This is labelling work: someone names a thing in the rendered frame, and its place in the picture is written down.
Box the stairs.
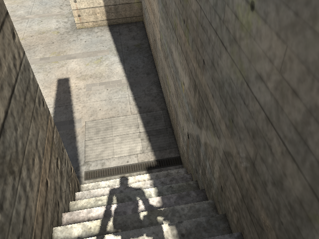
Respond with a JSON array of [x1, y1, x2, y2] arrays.
[[52, 167, 244, 239]]

